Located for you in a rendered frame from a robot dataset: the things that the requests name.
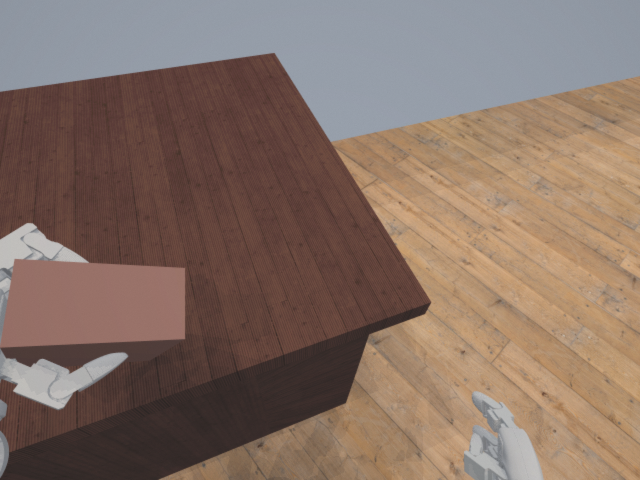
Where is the table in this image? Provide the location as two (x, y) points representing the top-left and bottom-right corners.
(0, 53), (431, 480)

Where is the right robot hand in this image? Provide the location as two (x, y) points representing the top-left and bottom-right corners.
(464, 391), (544, 480)

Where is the sponge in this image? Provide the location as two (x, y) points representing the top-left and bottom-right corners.
(0, 259), (185, 367)

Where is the left robot hand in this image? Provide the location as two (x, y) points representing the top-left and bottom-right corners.
(0, 223), (128, 410)

